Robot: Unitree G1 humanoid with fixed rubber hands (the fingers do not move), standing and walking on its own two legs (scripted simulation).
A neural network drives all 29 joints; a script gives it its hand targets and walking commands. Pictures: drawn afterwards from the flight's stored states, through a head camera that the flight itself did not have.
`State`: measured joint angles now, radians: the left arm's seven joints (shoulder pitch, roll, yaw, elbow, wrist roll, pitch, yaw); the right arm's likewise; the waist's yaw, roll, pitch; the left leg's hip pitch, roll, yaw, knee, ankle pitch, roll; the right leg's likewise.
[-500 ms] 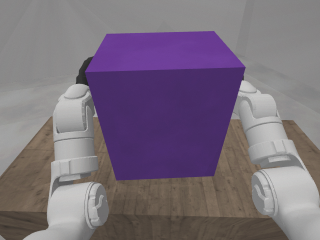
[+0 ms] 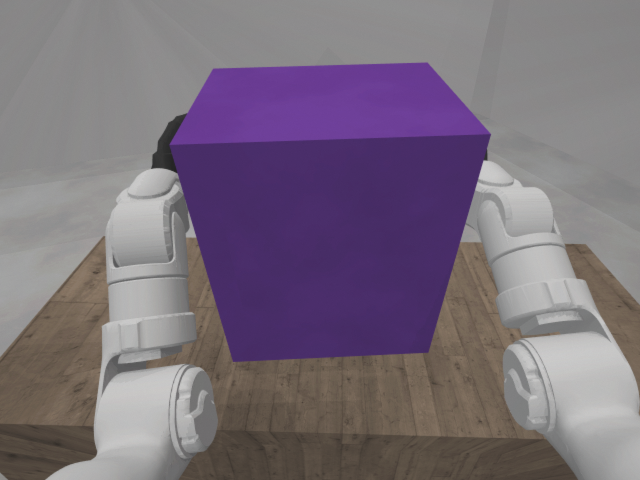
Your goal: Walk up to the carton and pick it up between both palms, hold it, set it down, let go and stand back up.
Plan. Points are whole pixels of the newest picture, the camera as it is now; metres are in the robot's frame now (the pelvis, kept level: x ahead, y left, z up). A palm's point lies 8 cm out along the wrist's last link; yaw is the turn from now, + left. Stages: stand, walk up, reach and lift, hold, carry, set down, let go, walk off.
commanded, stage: hold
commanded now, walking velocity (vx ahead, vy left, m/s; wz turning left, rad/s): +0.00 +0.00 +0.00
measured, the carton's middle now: (326, 218) +0.37 +0.01 +0.22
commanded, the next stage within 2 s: set down in 0.46 s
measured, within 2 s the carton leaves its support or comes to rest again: neither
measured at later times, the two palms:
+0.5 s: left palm (168, 178) +0.36 +0.18 +0.29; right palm (470, 171) +0.37 -0.16 +0.28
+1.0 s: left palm (166, 191) +0.38 +0.20 +0.26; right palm (446, 188) +0.40 -0.15 +0.25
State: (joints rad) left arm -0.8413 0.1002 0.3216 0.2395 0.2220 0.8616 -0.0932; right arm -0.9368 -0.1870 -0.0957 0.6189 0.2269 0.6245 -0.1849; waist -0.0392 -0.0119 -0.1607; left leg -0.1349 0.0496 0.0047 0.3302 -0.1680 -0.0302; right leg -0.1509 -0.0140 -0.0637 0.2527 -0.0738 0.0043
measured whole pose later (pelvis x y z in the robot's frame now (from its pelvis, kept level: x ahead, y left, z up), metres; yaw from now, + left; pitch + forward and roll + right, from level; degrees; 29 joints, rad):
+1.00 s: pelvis +0.00 +0.00 +0.00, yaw +0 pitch -5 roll -1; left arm -0.82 0.10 0.35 0.24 0.28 0.66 -0.16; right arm -0.86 -0.12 -0.10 0.64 0.07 0.32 -0.15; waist -0.04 -0.06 -0.03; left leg -0.06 0.05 0.00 0.31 -0.17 -0.03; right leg -0.08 -0.01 -0.06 0.24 -0.08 0.00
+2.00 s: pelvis +0.01 +0.00 +0.00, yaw +0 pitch -4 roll -1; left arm -0.64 0.02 0.34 0.24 0.28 0.46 -0.15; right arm -0.65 -0.08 -0.10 0.64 0.01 0.09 -0.17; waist -0.07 -0.08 0.04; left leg -0.05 0.05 0.00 0.31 -0.18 -0.03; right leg -0.07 -0.01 -0.06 0.24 -0.09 0.01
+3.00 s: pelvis +0.02 +0.00 +0.00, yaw +0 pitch -3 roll -1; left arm -0.61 0.00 0.34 0.45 0.28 0.29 -0.15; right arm -0.53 -0.04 -0.18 0.64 -0.11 0.03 -0.16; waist -0.07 -0.05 0.06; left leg -0.05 0.05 0.00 0.30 -0.19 -0.03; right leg -0.07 -0.01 -0.06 0.23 -0.10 0.01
